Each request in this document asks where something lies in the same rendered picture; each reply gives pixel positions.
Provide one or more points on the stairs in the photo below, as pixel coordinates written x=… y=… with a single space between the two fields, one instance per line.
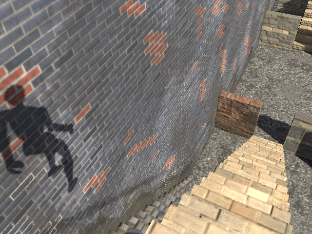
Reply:
x=303 y=38
x=246 y=194

